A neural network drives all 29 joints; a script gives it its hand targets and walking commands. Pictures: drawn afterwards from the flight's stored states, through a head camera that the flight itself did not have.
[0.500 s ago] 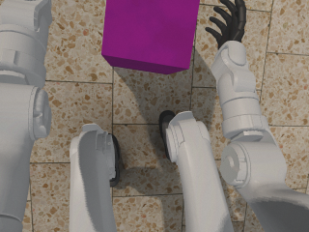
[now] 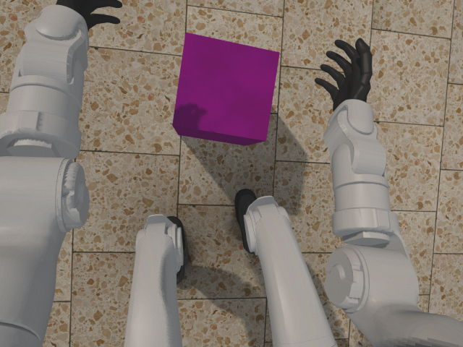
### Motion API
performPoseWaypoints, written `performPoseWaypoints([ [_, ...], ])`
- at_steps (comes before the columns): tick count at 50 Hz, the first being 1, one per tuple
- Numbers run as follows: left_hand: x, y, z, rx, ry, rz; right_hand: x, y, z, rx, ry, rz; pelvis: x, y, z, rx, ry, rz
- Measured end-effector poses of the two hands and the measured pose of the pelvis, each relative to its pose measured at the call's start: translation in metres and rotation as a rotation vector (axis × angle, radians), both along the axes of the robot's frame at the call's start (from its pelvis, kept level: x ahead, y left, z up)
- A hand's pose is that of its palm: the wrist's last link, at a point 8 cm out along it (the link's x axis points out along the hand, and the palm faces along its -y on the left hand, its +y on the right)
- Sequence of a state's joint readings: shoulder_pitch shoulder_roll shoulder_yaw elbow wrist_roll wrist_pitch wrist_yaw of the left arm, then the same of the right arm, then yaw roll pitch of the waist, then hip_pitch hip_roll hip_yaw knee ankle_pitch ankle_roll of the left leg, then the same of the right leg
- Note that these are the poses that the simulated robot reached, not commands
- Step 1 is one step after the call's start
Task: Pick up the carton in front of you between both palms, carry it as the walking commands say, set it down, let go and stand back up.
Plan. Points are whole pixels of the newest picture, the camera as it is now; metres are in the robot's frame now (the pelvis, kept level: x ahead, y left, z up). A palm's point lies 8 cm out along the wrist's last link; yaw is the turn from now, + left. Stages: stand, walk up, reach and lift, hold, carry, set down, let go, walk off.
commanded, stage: set down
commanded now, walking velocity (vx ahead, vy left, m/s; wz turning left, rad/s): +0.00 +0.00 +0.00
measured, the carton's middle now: (221, 99) +0.52 -0.07 -0.44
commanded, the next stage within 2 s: let go in 0.16 s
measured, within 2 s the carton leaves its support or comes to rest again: neither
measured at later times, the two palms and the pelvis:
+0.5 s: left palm (2, 64) +0.47 +0.19 +0.01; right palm (409, 127) +0.39 -0.21 +0.02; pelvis +0.04 -0.01 +0.12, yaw +4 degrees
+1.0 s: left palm out of the picture +0.34 +0.20 +0.11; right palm out of the picture +0.27 -0.25 +0.13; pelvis +0.11 -0.02 +0.20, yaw +1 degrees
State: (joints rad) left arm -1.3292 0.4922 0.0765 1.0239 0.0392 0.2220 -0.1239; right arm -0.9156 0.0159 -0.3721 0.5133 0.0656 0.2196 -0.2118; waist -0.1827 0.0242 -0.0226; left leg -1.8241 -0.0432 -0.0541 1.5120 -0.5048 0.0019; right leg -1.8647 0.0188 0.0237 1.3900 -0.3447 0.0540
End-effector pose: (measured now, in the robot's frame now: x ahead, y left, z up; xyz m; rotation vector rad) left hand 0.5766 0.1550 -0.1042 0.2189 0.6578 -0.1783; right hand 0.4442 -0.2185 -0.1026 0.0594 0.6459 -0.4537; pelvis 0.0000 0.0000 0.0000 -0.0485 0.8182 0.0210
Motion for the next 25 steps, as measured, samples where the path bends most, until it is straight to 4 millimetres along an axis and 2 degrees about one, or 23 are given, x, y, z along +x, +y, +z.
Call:
performPoseWaypoints([
  [8, 0.0, 0.002, 0.049, 0.002, 0.008, -0.009, -0.002, 0.001, 0.047, -0.003, -0.002, 0.001, 0.009, 0.003, 0.041, 0.007, -0.014, 0.008],
  [15, -0.013, 0.009, 0.077, 0.009, 0.011, 0.024, -0.008, 0.007, 0.076, -0.017, 0.011, 0.057, 0.018, 0.003, 0.071, 0.018, -0.03, 0.013],
  [19, -0.039, 0.018, 0.09, 0.022, 0.009, 0.087, -0.024, 0.012, 0.091, -0.034, 0.037, 0.14, 0.026, 0.0, 0.089, 0.027, -0.05, 0.018],
  [25, -0.102, 0.031, 0.114, 0.048, 0.016, 0.218, -0.057, 0.008, 0.123, -0.055, 0.104, 0.3, 0.04, -0.007, 0.118, 0.042, -0.138, 0.029],
])
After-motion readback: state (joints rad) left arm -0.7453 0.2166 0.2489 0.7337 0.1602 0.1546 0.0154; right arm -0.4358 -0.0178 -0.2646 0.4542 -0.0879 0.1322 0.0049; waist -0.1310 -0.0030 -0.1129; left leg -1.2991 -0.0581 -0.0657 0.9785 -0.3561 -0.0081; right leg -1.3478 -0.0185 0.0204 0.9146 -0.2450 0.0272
